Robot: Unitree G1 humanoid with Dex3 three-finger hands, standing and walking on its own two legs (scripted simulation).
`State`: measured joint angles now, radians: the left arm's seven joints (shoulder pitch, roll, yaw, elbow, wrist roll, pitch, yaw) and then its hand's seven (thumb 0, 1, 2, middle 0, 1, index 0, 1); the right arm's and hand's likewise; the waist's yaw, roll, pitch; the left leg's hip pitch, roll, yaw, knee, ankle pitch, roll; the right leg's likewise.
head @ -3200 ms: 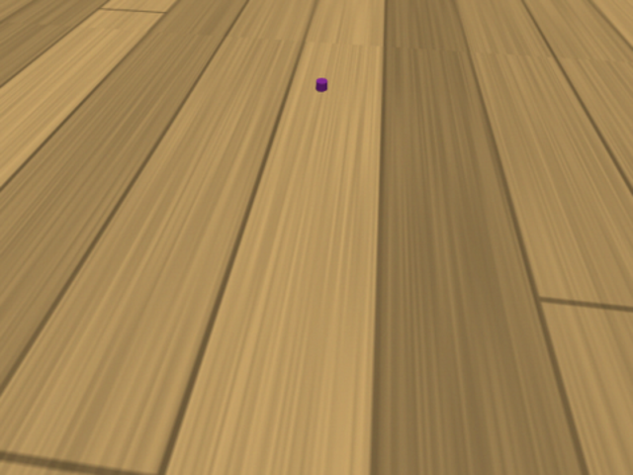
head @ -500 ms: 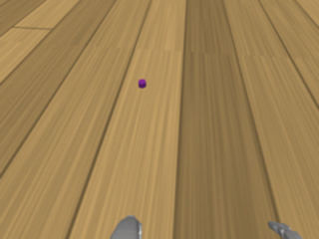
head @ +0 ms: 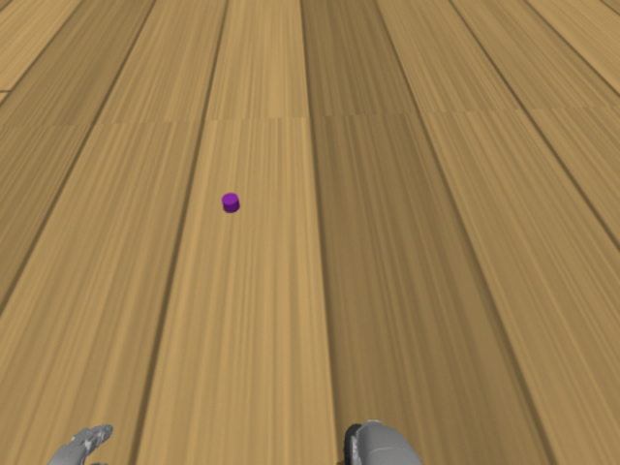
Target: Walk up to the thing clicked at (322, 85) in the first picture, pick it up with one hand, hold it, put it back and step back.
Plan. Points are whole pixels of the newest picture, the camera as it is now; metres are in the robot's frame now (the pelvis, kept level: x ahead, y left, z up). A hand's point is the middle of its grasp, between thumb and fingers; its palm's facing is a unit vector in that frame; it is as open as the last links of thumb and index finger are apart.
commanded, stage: walk up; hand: left
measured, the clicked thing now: (230, 202) +1.20 +0.29 -0.74
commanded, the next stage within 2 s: none
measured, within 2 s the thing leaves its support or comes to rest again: neither
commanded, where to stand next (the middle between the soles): +0.80 +0.06 m, yaw +0 degrees
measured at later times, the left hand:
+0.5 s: hand (103, 413) +0.22 +0.30 -0.13, palm faces +0.05 -0.92 -0.40, open 7.4 cm
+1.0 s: hand (138, 262) +0.49 +0.31 -0.13, palm faces -0.08 -0.93 -0.36, open 7.4 cm
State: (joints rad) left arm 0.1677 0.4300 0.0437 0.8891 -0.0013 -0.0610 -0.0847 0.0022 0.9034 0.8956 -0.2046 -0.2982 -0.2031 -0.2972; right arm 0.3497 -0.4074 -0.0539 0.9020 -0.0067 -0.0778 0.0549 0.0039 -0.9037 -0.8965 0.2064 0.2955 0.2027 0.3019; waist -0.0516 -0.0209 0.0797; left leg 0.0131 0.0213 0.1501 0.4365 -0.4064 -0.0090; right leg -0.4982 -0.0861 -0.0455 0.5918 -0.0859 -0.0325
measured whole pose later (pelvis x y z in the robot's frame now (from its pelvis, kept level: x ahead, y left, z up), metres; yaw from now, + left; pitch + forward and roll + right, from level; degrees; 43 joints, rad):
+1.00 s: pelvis +0.40 +0.04 +0.00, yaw -1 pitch -3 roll +2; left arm 0.24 0.41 0.05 0.90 0.01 -0.04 -0.07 0.00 0.90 0.90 -0.21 -0.30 -0.20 -0.30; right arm 0.36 -0.40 -0.05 0.86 -0.01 -0.07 0.04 0.00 -0.90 -0.90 0.21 0.30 0.20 0.30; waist -0.03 -0.03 0.09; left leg -0.03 0.00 0.14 0.44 -0.35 0.01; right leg -0.47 -0.10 -0.01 0.64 -0.13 -0.02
